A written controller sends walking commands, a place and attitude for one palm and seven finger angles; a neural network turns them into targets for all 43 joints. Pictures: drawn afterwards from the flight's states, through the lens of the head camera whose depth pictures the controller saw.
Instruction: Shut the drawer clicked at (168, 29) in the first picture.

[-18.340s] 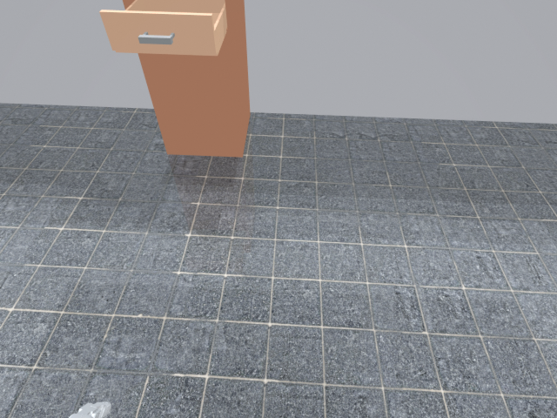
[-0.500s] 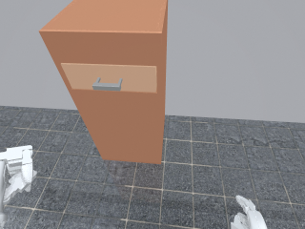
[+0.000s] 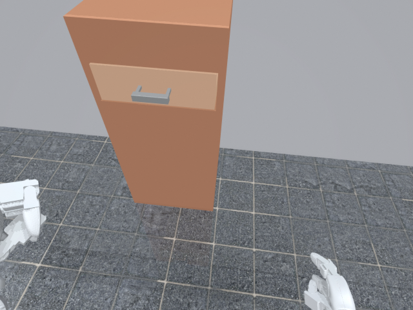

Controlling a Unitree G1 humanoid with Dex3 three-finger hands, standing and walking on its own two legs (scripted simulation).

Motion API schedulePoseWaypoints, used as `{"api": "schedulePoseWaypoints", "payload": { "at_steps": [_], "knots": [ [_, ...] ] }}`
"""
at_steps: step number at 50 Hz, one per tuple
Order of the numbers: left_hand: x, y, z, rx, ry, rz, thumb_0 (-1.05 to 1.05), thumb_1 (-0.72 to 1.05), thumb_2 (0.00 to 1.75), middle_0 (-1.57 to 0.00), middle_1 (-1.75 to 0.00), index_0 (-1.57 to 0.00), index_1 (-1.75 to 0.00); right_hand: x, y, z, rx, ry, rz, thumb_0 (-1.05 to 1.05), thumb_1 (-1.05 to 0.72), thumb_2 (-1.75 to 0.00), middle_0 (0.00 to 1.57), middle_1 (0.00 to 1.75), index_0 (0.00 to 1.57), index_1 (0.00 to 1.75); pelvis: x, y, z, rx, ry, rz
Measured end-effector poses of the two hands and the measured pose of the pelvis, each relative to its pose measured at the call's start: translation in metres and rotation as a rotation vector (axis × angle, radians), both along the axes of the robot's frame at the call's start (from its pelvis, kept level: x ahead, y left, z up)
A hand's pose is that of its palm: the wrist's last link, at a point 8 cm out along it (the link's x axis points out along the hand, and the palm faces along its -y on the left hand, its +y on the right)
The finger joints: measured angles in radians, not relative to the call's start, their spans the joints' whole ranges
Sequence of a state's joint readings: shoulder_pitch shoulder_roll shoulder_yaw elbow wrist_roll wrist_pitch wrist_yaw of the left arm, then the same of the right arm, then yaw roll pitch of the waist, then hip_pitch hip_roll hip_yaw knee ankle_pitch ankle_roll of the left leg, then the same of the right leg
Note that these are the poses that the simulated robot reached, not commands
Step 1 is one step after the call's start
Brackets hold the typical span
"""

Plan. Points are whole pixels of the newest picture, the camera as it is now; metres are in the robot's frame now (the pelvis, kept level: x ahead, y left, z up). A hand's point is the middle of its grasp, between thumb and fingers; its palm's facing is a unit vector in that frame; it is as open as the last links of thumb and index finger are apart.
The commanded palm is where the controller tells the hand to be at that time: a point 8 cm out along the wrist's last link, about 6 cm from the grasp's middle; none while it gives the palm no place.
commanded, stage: step back with the hand held close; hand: left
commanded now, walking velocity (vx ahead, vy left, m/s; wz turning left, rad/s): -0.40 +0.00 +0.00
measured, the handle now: (152, 93) +0.70 +0.21 +0.01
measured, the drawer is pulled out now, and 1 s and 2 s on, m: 0.00 0.00 0.00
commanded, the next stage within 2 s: stop stepping back and stand still in 0.62 s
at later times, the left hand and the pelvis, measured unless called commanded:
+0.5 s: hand (62, 277) +0.13 +0.17 +0.18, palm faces +0.16 -0.81 -0.56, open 3.3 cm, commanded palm +0.06 +0.24 +0.19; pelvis -0.08 -0.03 +0.01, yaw -2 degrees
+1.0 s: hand out of the picture -0.05 +0.20 +0.19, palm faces +0.45 -0.79 -0.41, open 3.2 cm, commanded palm -0.10 +0.24 +0.19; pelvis -0.22 -0.05 +0.01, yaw +1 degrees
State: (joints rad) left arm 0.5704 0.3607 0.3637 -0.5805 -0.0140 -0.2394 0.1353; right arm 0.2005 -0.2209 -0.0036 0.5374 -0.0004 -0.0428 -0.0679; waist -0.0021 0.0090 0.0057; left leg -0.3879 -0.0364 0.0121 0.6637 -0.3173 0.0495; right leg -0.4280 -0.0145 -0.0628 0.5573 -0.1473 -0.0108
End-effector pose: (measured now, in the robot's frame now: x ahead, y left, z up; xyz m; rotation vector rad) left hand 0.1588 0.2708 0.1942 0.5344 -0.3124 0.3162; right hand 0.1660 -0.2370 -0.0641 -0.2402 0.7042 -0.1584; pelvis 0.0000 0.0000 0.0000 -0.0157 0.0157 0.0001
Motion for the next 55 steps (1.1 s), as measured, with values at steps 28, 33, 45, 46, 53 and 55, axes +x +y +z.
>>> {"api": "schedulePoseWaypoints", "payload": {
  "at_steps": [28,33,45,46,53,55],
  "knots": [
    [-0.079,-0.047,0.018,0.103,0.125,-0.115,0.01,0.89,0.9,-1.41,-1.6,-1.4,-1.6,-0.085,-0.032,0.008,0.058,0.032,-0.036,0.01,-0.9,-0.9,0.2,0.3,0.2,0.3,-0.093,-0.04,0.017,0.042,0.086,-0.041],
    [-0.111,-0.033,0.005,0.026,0.136,0.003,0.01,0.89,0.9,-1.41,-1.6,-1.4,-1.6,-0.116,-0.047,0.01,-0.017,0.066,-0.047,0.01,-0.9,-0.9,0.2,0.3,0.2,0.3,-0.119,-0.039,0.018,0.039,0.084,-0.011],
    [-0.22,-0.043,0.01,0.061,0.091,0.011,0.02,0.89,0.9,-1.41,-1.6,-1.4,-1.6,-0.205,-0.04,0.005,0.032,-0.014,-0.01,0.01,-0.9,-0.9,0.2,0.3,0.2,0.3,-0.202,-0.047,0.009,0.028,0.001,0.025],
    [-0.228,-0.042,0.01,0.047,0.076,0.029,0.02,0.89,0.9,-1.41,-1.6,-1.4,-1.6,-0.214,-0.04,0.003,0.032,-0.002,-0.007,0.01,-0.9,-0.9,0.2,0.3,0.2,0.3,-0.207,-0.048,0.009,0.029,-0.002,0.025],
    [-0.261,-0.032,0.0,-0.084,-0.028,0.104,0.01,0.89,0.9,-1.41,-1.6,-1.41,-1.6,-0.265,-0.044,-0.003,-0.025,0.033,0.0,0.01,-0.9,-0.9,0.2,0.3,0.2,0.3,-0.238,-0.043,0.007,0.018,-0.013,0.042],
    [-0.267,-0.033,-0.002,-0.075,-0.033,0.091,0.01,0.89,0.9,-1.41,-1.6,-1.4,-1.6,-0.276,-0.044,-0.004,-0.021,0.014,-0.013,0.01,-0.9,-0.9,0.2,0.3,0.2,0.3,-0.249,-0.043,0.004,0.027,-0.037,0.054]
  ]
}}
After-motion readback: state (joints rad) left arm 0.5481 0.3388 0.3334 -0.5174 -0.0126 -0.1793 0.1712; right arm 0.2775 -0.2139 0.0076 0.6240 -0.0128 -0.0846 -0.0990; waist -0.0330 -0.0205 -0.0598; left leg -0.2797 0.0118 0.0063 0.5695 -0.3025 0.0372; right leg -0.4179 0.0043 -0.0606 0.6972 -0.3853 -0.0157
